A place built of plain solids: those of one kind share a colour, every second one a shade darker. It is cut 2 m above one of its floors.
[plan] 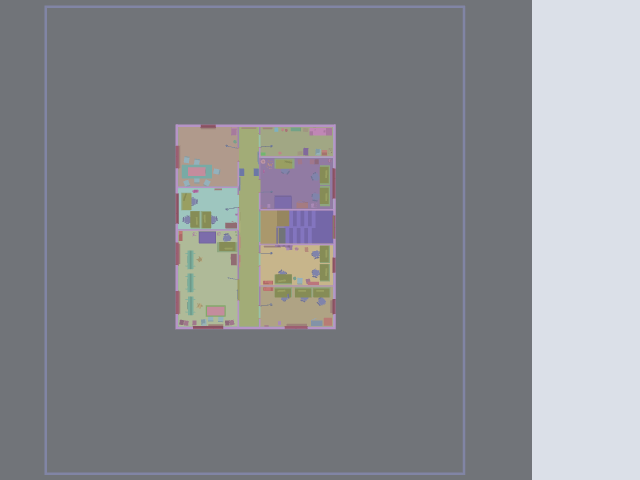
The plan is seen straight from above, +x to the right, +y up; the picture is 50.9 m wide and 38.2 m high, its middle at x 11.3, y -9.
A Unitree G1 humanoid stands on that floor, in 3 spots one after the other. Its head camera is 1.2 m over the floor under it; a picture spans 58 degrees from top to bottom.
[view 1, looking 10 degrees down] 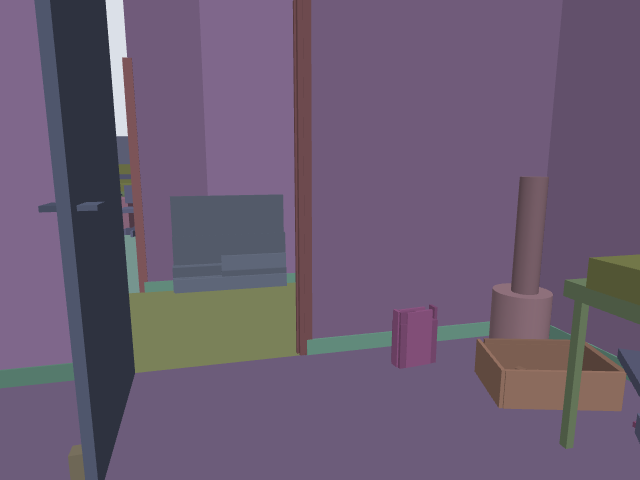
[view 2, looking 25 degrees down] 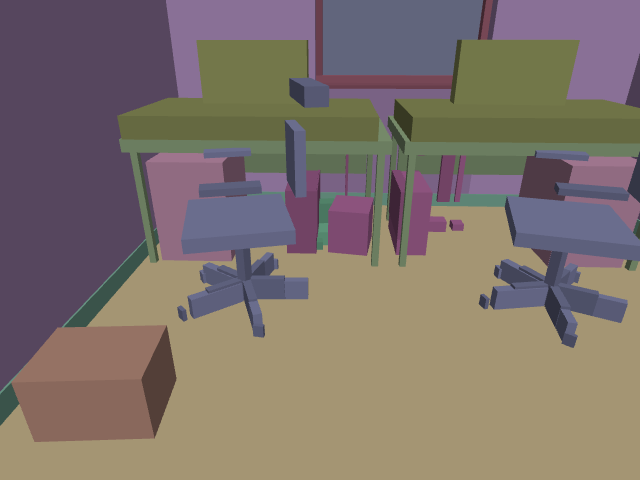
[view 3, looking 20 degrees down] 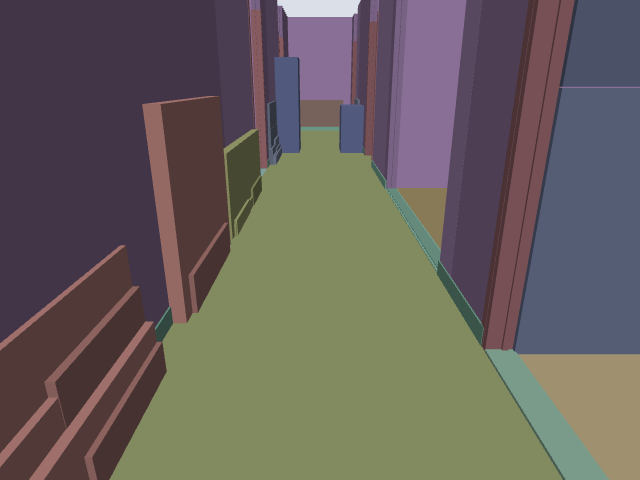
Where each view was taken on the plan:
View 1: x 9.10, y -4.70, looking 166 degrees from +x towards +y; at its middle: wall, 2.66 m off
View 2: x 9.10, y -10.55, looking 2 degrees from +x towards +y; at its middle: boots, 2.72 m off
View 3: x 5.65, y -11.80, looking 90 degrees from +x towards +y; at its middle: raised_floor_gallery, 3.51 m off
